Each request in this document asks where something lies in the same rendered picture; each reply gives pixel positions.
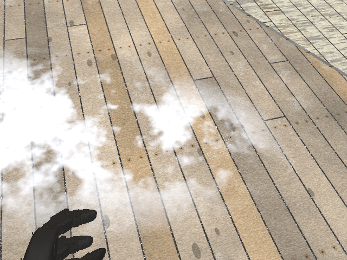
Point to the robot left hand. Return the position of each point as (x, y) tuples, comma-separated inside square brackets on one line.
[(45, 243)]

